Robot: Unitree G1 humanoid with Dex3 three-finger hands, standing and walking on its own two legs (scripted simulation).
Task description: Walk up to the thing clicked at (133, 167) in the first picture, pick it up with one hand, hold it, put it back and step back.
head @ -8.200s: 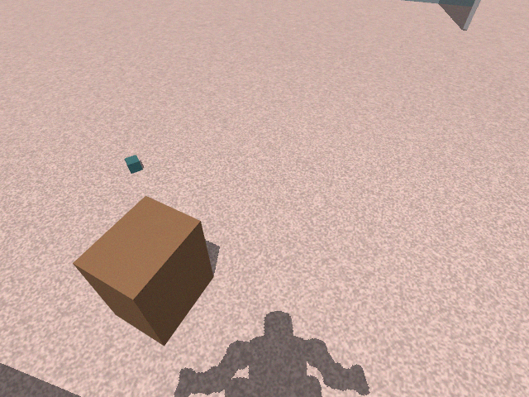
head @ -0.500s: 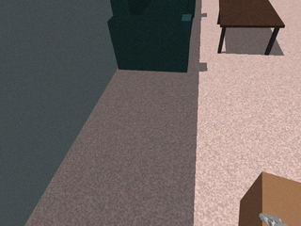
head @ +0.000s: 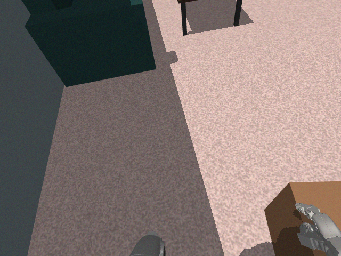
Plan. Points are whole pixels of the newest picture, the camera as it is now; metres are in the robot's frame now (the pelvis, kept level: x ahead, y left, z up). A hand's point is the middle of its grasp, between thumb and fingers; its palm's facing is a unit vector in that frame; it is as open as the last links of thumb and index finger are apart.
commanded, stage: walk up
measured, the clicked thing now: out of the picture +0.94 -1.10 -0.72
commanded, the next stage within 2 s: none
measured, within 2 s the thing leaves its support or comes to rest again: neither
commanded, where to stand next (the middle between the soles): +0.12 +0.04 m, yaw -46 degrees
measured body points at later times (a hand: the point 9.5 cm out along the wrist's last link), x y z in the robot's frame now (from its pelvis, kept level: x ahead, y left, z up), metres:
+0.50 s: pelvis +0.06 +0.13 +0.01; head +0.14 +0.12 +0.45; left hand +0.29 +0.37 -0.11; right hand -0.01 -0.18 -0.09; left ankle +0.13 +0.17 -0.71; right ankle +0.05 -0.02 -0.67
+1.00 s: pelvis +0.02 +0.09 +0.01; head +0.02 +0.07 +0.46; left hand +0.23 +0.36 -0.08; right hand -0.10 -0.22 -0.10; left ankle +0.14 +0.19 -0.67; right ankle -0.07 +0.03 -0.71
